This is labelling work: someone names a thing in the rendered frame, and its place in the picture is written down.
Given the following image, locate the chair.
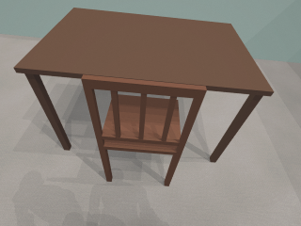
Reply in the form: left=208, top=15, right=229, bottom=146
left=81, top=74, right=207, bottom=186

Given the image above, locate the table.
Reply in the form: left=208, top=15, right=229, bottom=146
left=14, top=8, right=274, bottom=163

